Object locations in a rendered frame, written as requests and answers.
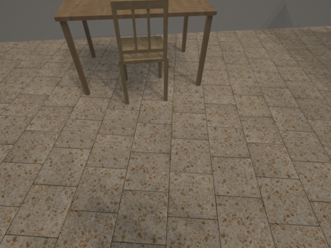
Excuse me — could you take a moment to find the table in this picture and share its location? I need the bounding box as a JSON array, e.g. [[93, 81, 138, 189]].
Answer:
[[54, 0, 217, 95]]

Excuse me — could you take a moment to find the chair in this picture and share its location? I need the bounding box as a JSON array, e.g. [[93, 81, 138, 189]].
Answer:
[[110, 0, 169, 104]]

